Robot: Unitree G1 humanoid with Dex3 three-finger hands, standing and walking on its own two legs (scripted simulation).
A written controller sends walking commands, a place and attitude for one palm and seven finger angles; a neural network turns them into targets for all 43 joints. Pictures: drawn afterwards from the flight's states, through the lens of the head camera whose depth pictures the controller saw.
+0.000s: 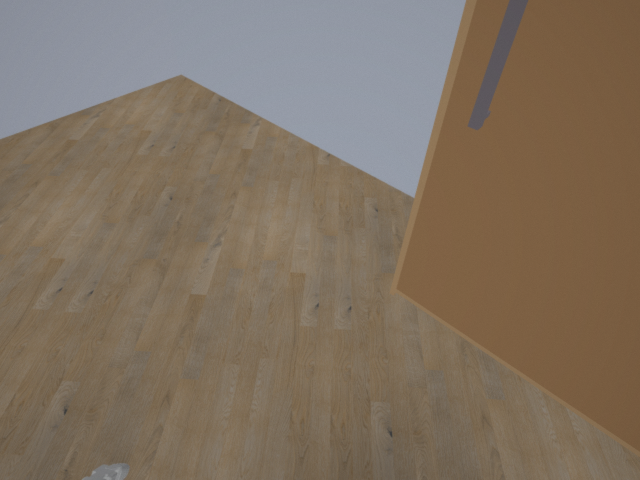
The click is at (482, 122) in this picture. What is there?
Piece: wardrobe's sliding door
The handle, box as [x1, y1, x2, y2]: [468, 0, 527, 129]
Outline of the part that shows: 527,0 509,0 468,123 468,126 478,129 482,125 483,120 489,114 490,111 487,109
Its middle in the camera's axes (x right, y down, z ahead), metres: +0.36 -0.35 +0.77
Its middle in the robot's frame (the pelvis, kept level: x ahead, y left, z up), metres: +0.84 -0.31 +0.17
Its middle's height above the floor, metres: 0.94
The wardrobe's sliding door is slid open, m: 0.00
